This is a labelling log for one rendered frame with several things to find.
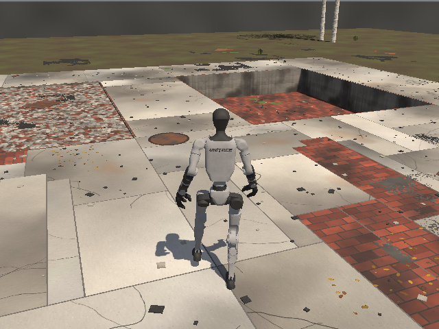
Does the right robot forearm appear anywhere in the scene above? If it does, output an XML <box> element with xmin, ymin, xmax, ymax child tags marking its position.
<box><xmin>246</xmin><ymin>165</ymin><xmax>257</xmax><ymax>188</ymax></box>

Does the right robot thigh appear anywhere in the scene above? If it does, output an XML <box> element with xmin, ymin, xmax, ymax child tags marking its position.
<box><xmin>226</xmin><ymin>192</ymin><xmax>244</xmax><ymax>246</ymax></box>

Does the left robot upper arm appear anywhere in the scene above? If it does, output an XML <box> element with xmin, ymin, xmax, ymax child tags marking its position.
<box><xmin>187</xmin><ymin>138</ymin><xmax>206</xmax><ymax>177</ymax></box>

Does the humanoid robot torso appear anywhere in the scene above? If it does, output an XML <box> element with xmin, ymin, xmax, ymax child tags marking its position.
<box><xmin>204</xmin><ymin>135</ymin><xmax>237</xmax><ymax>206</ymax></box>

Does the left robot forearm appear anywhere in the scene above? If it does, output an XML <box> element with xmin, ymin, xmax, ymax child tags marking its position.
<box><xmin>178</xmin><ymin>166</ymin><xmax>193</xmax><ymax>195</ymax></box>

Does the robot left hand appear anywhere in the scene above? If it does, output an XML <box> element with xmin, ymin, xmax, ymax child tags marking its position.
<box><xmin>176</xmin><ymin>192</ymin><xmax>191</xmax><ymax>209</ymax></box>

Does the right robot upper arm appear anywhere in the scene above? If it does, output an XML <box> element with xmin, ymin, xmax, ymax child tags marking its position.
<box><xmin>235</xmin><ymin>138</ymin><xmax>253</xmax><ymax>175</ymax></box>

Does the robot right hand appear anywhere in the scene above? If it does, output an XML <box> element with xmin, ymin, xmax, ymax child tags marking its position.
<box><xmin>242</xmin><ymin>185</ymin><xmax>258</xmax><ymax>197</ymax></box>

